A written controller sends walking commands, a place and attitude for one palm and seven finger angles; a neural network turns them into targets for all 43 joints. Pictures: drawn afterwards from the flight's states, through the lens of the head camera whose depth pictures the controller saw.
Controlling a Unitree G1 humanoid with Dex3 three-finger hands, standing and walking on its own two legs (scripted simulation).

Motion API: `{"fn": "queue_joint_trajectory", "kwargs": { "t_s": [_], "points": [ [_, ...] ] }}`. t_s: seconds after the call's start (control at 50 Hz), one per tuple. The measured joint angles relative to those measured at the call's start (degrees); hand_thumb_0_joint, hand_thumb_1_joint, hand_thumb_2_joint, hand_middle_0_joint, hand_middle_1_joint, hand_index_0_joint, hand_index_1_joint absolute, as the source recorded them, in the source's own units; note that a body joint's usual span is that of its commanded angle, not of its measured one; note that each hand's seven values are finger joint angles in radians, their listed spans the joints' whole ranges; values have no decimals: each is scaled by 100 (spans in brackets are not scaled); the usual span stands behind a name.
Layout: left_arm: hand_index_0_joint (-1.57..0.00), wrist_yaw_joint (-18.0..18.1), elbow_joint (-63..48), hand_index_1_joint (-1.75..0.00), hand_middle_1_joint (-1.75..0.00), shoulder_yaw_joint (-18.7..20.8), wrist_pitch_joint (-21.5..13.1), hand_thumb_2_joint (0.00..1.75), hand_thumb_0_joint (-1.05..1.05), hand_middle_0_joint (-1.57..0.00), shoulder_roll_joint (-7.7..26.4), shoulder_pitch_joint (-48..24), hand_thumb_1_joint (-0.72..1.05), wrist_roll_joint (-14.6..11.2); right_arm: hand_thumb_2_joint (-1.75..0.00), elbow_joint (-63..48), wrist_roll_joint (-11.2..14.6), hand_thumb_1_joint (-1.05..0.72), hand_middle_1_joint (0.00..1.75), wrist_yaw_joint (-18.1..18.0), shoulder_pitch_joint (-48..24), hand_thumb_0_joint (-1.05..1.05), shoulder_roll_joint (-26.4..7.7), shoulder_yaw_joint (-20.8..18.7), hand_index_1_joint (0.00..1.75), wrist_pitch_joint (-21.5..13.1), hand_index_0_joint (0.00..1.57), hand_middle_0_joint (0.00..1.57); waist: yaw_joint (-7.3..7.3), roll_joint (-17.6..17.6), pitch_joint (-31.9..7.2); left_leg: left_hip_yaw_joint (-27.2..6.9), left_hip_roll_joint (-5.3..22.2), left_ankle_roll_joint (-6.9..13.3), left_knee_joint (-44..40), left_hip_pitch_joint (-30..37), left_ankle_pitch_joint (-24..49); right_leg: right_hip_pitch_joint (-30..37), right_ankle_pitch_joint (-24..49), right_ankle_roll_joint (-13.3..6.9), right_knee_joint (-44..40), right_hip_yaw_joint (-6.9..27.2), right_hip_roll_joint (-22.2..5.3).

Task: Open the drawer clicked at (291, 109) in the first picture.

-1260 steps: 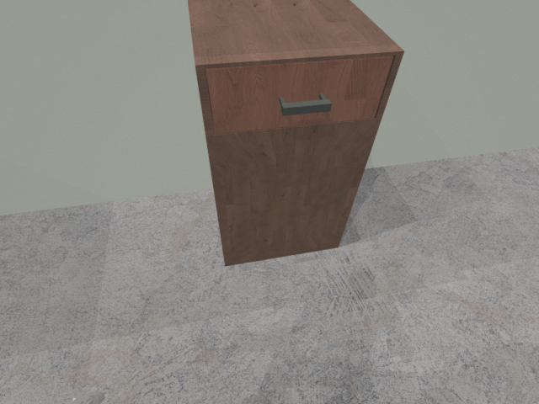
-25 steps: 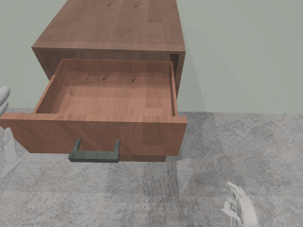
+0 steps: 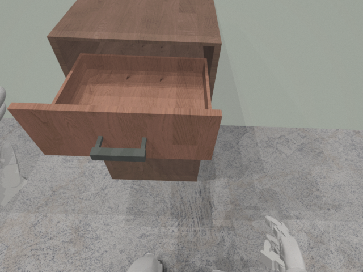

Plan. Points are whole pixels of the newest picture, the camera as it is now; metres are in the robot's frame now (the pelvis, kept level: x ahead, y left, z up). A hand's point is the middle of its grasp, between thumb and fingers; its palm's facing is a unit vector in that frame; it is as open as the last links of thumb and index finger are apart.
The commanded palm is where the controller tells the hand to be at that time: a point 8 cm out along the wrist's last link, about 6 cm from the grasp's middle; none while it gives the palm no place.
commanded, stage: step back with the hand held close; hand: left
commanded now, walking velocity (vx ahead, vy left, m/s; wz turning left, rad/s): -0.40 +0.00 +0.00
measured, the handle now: (120, 147) +0.38 +0.17 +0.04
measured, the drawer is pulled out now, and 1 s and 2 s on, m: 0.29 0.29 0.29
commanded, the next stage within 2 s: stop stepping back and stand still in 0.26 s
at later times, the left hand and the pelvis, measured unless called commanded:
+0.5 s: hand out of the picture +0.08 +0.18 +0.22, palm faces +0.28 -0.82 -0.50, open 7.4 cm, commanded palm +0.01 +0.24 +0.23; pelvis -0.12 -0.03 +0.01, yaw -2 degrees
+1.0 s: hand out of the picture +0.00 +0.20 +0.21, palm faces +0.43 -0.80 -0.41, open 7.4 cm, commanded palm -0.07 +0.25 +0.23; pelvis -0.19 -0.04 +0.01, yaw +1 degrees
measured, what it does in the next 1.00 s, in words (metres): walks backwards: left foot, then right foot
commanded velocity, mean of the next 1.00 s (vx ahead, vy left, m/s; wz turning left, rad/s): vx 0.01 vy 0.04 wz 0.00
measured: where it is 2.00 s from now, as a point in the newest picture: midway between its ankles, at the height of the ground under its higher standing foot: outside the picture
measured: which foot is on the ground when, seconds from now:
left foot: down 0.00-0.00, up 0.02-0.10, down 0.12-0.42, up 0.44-0.62, down 0.64-1.00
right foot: down 0.00-0.14, up 0.16-0.36, down 0.38-1.00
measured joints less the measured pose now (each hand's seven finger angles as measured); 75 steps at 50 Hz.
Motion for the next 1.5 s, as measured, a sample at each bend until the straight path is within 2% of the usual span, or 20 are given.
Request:
{"fn": "queue_joint_trajectory", "kwargs": {
  "t_s": [0.1,0.14,0.26,0.38,0.42,0.46,0.52,0.64,0.66,0.78,0.94,1.02,1.1,1.14,1.18,1.22,1.28,1.38,1.44,1.5],
  "points": [
    [-22,37,-162,-31,-30,-108,-7,90,1,-22,-30,102,89,13,-90,272,-33,-90,30,-1,16,2,-13,-86,30,177,20,20,-35,-288,-98,-41,-224,-97,322,398,-557,12,174,29,-161,78,-201],
    [-22,77,-162,-31,-30,-20,-21,90,1,-22,58,56,89,30,-90,227,-49,-90,30,-42,44,2,-56,-125,30,189,20,20,-108,-235,-147,-93,-119,8,-333,588,376,-115,204,85,-111,-10,-180],
    [-22,71,38,-31,-30,231,-12,90,1,-22,123,-15,89,-86,-90,235,-135,-90,30,57,-108,2,181,-173,30,-72,20,20,16,-245,-21,0,82,-67,-407,406,627,-310,-1194,153,1345,219,100],
    [-21,-113,-144,-31,-30,79,-69,90,1,-21,60,-93,89,-145,-90,214,-148,-90,30,207,-283,2,243,33,30,-257,20,20,169,-105,37,53,400,-247,-531,107,1060,634,-695,153,20,97,53],
    [-22,-217,-109,-31,-30,-51,-86,90,1,-21,12,-225,89,-130,-90,210,-98,-90,30,222,-364,2,173,31,30,-195,21,21,68,200,234,-200,544,-241,-409,14,802,720,-441,-16,-173,-123,269],
    [-22,-237,-151,-31,-30,-110,-35,90,1,-22,71,-88,89,-108,-90,203,-11,-90,30,213,-269,2,183,-1,30,-10,21,21,0,81,214,-349,247,-252,488,-229,-86,677,-336,-132,-195,-153,149],
    [-22,-136,-100,-31,-30,-84,102,90,1,-22,33,363,89,-88,-90,227,27,-90,30,94,-24,2,167,-28,30,300,21,21,-60,-207,-45,-211,-160,-241,1631,-152,-524,658,-153,-156,-374,5,-99],
    [-22,125,448,-31,-30,-218,248,90,1,-22,-130,424,89,72,-90,245,4,-90,30,-76,534,2,-219,-166,30,225,20,20,-189,-170,-511,15,-89,94,-670,1624,-623,586,166,-92,-705,-139,-187],
    [-22,133,494,-31,-30,-261,253,90,1,-22,-160,318,89,79,-90,282,-6,-90,30,-81,546,2,-276,-224,30,171,20,20,-209,-159,-456,-19,-78,47,-977,1715,-201,557,182,-78,-670,-213,-209],
    [-22,128,346,-31,-30,-242,293,90,1,-22,-130,350,89,185,-90,233,8,-90,30,-31,618,2,-249,-250,30,1,20,20,-109,-258,-309,0,-109,-63,-931,1666,120,587,-369,69,-369,-117,-189],
    [-22,97,549,-31,-30,-308,144,90,1,-22,-253,-55,89,157,-90,400,-33,-90,30,8,373,2,-3,-116,30,99,20,20,-1,-114,-305,-54,-137,81,386,1114,-732,568,234,-251,-512,-132,-82],
    [-22,111,544,-31,-30,-389,190,90,1,-22,-352,-62,89,133,-90,342,-65,-90,30,-14,356,2,45,-29,30,169,20,20,-56,-169,-323,90,-123,159,-534,1470,-550,507,152,-186,-434,-132,-127],
    [-22,118,498,-31,-30,-310,235,90,1,-22,-240,13,89,173,-90,258,-64,-90,30,-41,384,2,146,9,30,110,20,20,-75,-216,-257,109,-120,29,-590,1466,129,405,-585,-3,103,-20,-73],
    [-22,116,472,-31,-30,-224,270,90,1,-22,-129,53,89,188,-90,234,-54,-90,30,-36,453,2,203,44,30,56,20,20,-77,-232,-300,74,-132,-31,-569,1435,64,592,-491,49,-102,-22,-62],
    [-22,110,496,-31,-30,-182,229,90,1,-22,-119,23,89,174,-90,272,-55,-90,30,-20,425,2,203,74,30,21,20,20,-47,-166,-245,32,-81,-92,-506,1406,28,700,-1,-104,-375,-60,1],
    [-21,-150,1337,-31,-30,-601,239,90,1,-21,-172,-442,89,368,-90,621,-69,-90,30,153,350,2,89,-74,30,-109,20,20,2,37,-342,-10,-51,-66,-243,1167,22,588,-4,-200,-329,-187,3],
    [-21,-510,3584,-30,-30,-1440,974,90,0,-20,-616,-1331,90,464,-90,1154,-130,-90,30,233,221,1,-121,-212,30,235,20,20,-2,318,-498,-52,-81,-44,-20,1010,-172,475,-219,-198,-69,-371,-84],
    [-20,-684,7118,-30,-30,-2137,1917,90,0,-20,-1313,-1873,91,476,-90,1610,-239,-90,30,256,197,1,-24,-162,30,734,20,20,-117,34,-256,51,-177,-34,-37,1235,-164,575,-347,-143,145,-279,-197],
    [-20,-762,8458,-30,-30,-2429,2040,90,1,-20,-1641,-1743,92,409,-90,1809,-256,-90,30,205,342,1,97,-78,30,774,20,20,-162,-153,-48,103,-102,-30,-331,1374,-22,709,-130,-150,-205,-227,-109],
    [-21,-657,9054,-30,-30,-2230,1846,89,-3,-21,-1538,-1661,102,363,-90,2111,-246,-90,30,142,595,1,231,-53,30,804,20,20,-12,-268,116,48,-35,-61,-674,1425,197,836,151,-196,-694,-281,-22]
  ]
}}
